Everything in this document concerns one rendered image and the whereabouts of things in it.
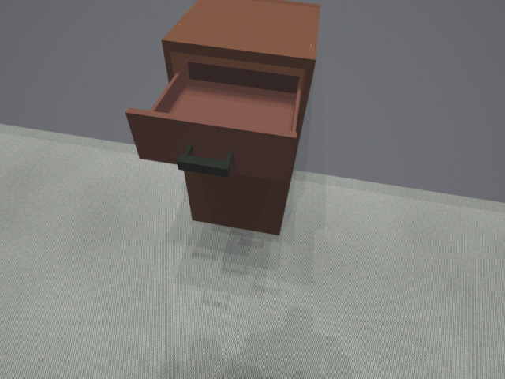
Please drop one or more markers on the handle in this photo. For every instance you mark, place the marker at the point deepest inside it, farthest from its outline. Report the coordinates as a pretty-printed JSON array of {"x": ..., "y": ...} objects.
[{"x": 204, "y": 165}]

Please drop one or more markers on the drawer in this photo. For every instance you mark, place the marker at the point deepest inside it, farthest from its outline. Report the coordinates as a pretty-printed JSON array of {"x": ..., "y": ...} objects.
[{"x": 218, "y": 109}]

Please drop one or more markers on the cabinet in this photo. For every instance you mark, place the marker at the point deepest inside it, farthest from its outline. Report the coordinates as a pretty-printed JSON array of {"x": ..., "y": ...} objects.
[{"x": 272, "y": 35}]

